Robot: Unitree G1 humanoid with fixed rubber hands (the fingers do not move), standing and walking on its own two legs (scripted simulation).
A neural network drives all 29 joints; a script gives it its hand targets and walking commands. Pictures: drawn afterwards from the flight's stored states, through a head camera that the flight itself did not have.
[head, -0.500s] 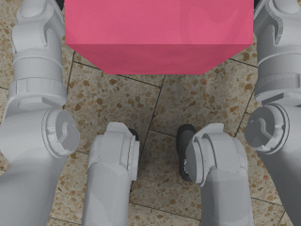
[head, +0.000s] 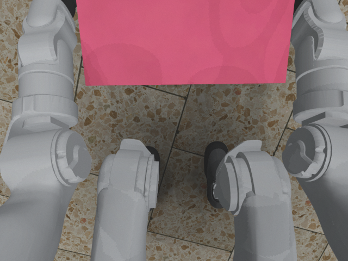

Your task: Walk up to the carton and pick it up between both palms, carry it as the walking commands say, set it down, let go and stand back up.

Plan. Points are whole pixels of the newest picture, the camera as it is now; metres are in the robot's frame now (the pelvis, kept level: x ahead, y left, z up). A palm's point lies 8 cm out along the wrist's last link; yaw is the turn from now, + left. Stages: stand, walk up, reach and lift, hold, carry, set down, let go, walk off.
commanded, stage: set down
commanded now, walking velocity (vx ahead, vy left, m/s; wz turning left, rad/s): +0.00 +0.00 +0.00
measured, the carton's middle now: (181, 24) +0.53 +0.01 -0.24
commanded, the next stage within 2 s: none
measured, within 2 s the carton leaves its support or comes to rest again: neither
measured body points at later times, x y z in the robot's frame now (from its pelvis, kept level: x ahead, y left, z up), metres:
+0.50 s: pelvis -0.01 +0.00 -0.01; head +0.36 +0.00 +0.23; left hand +0.55 +0.22 -0.17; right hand +0.56 -0.20 -0.18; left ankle +0.09 +0.11 -0.34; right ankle +0.11 -0.11 -0.34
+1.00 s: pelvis -0.01 +0.00 -0.01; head +0.36 +0.01 +0.24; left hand +0.56 +0.26 -0.15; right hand +0.56 -0.23 -0.15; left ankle +0.09 +0.10 -0.34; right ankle +0.11 -0.11 -0.34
